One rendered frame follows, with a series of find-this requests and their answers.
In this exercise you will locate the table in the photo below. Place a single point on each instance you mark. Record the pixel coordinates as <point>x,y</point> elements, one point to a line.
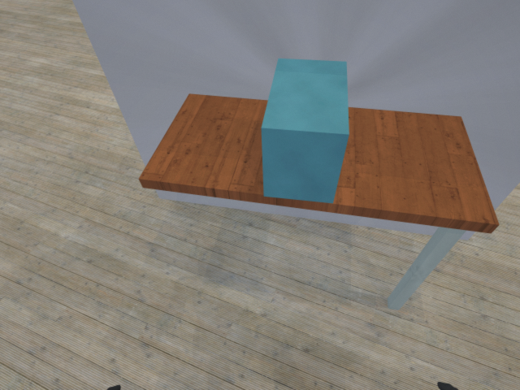
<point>400,166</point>

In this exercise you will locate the carton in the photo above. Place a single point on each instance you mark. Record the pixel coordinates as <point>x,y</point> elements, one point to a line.
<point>305,130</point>

